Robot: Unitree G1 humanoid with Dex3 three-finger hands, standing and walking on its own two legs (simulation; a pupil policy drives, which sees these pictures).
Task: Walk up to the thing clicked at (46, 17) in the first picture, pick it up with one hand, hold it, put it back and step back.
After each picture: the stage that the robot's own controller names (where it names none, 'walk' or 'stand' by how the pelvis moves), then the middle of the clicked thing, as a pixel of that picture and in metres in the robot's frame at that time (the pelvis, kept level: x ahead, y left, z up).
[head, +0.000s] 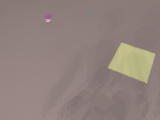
stand; (47, 18) +1.96 +0.48 -0.72
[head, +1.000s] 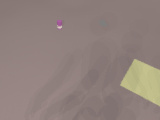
walk; (59, 24) +1.85 +0.24 -0.70
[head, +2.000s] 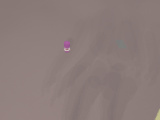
walk; (66, 46) +1.28 +0.15 -0.71
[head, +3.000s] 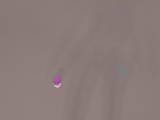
walk; (56, 82) +0.83 +0.20 -0.71
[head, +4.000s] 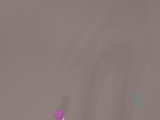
walk; (59, 116) +0.51 +0.24 -0.70
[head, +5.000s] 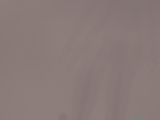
stand; out of the picture +0.37 +0.19 -0.71
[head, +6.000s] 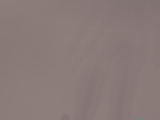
stand; out of the picture +0.36 +0.18 -0.72
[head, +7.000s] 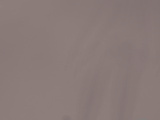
stand; out of the picture +0.36 +0.19 -0.73
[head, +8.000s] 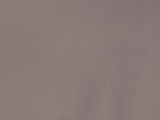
stand; out of the picture +0.34 +0.20 -0.73
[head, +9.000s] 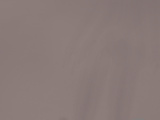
stand; out of the picture +0.34 +0.20 -0.73
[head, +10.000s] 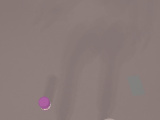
go down; (45, 103) +0.39 +0.20 -0.57
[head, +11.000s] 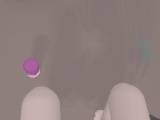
go down; (32, 68) +0.44 +0.21 -0.32
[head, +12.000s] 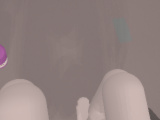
close in; out of the picture +0.44 +0.23 -0.25
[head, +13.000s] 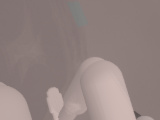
close; out of the picture +0.43 +0.26 -0.23
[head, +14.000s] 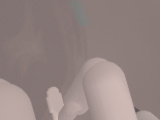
lift; out of the picture +0.41 +0.25 -0.23
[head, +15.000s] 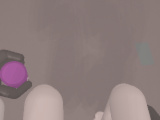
lift; (16, 76) +0.34 +0.23 -0.07
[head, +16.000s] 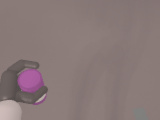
hold; (33, 87) +0.33 +0.17 +0.05
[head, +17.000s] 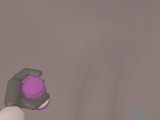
hold; (37, 94) +0.32 +0.16 +0.01
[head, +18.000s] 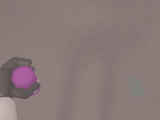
crouch; (27, 82) +0.36 +0.18 -0.05
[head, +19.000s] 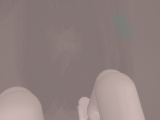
lower; out of the picture +0.48 +0.26 -0.12
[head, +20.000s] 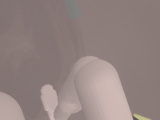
lower; out of the picture +0.44 +0.27 -0.24
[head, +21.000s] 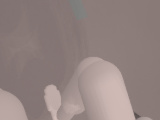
lower; out of the picture +0.44 +0.27 -0.23
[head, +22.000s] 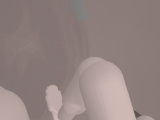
lower; out of the picture +0.44 +0.28 -0.23
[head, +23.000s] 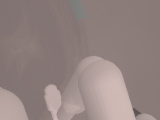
lower; out of the picture +0.44 +0.28 -0.23
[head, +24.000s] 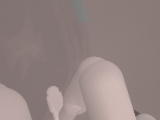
open; out of the picture +0.43 +0.25 -0.23
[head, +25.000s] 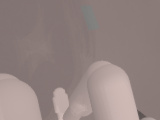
stand; out of the picture +0.43 +0.25 -0.24
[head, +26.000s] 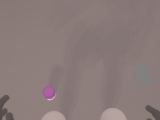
walk; (49, 93) +0.41 +0.17 -0.51
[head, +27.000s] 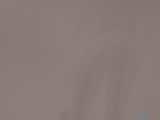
stand; out of the picture +0.36 +0.17 -0.67
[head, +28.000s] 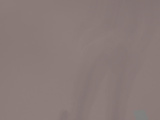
stand; out of the picture +0.37 +0.17 -0.67
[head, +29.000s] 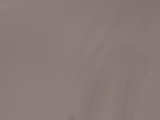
stand; out of the picture +0.37 +0.16 -0.72
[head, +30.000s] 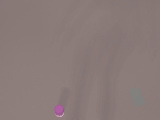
walk; (59, 111) +0.44 +0.13 -0.71
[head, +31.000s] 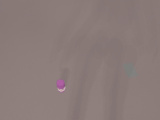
walk; (61, 86) +0.68 +0.20 -0.69
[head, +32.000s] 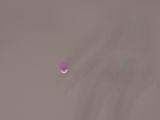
stand; (63, 68) +1.01 +0.18 -0.70
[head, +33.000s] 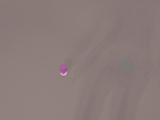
stand; (63, 70) +0.97 +0.18 -0.72
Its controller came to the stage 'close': yes
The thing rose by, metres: 0.73
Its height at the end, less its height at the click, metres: +0.00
